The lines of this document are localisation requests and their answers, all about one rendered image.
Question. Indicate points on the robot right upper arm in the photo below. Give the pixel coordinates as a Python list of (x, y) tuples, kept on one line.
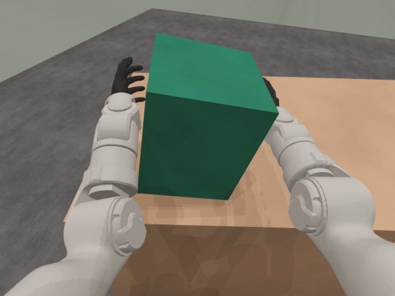
[(338, 214)]

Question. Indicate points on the robot left upper arm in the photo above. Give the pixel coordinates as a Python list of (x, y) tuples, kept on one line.
[(99, 236)]

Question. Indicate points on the robot right forearm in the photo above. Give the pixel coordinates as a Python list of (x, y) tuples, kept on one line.
[(297, 153)]

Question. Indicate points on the right robot hand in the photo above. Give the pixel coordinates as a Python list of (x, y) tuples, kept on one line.
[(272, 92)]

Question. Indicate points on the robot left forearm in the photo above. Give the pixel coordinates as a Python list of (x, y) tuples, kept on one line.
[(112, 170)]

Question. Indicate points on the pedestal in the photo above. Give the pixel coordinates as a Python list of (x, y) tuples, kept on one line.
[(247, 245)]

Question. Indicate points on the carton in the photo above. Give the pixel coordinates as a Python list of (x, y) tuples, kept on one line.
[(207, 111)]

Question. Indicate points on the left robot hand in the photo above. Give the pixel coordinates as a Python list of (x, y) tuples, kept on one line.
[(121, 82)]

